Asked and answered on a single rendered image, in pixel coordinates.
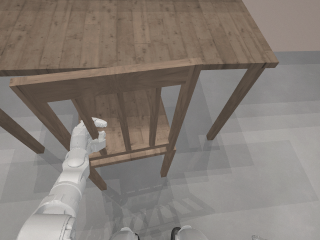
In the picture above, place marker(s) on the table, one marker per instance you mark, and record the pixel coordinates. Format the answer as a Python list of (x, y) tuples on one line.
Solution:
[(39, 37)]

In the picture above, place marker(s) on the chair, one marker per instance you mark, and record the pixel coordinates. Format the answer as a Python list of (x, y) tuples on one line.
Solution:
[(127, 97)]

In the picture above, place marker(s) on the left robot shin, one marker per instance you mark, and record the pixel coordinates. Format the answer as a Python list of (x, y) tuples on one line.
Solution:
[(126, 229)]

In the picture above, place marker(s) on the left robot thigh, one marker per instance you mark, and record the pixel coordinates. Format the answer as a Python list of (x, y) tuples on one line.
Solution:
[(124, 235)]

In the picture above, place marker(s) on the robot left hand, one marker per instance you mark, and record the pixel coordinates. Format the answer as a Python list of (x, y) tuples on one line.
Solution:
[(81, 139)]

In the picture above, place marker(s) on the robot left forearm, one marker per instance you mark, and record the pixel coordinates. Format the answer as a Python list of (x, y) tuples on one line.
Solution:
[(67, 192)]

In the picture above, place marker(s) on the left robot upper arm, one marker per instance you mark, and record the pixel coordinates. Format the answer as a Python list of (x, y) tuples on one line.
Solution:
[(43, 226)]

